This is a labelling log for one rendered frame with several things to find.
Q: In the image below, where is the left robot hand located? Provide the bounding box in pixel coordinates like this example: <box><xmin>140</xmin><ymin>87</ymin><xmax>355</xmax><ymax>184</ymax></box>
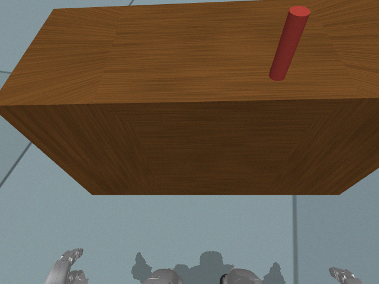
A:
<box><xmin>44</xmin><ymin>248</ymin><xmax>89</xmax><ymax>284</ymax></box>

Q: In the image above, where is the can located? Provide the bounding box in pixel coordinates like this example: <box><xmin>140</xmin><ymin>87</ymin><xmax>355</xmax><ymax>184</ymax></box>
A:
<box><xmin>269</xmin><ymin>6</ymin><xmax>310</xmax><ymax>81</ymax></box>

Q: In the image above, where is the right robot hand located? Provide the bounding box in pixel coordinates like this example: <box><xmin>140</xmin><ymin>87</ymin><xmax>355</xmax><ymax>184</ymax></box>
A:
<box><xmin>329</xmin><ymin>267</ymin><xmax>364</xmax><ymax>284</ymax></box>

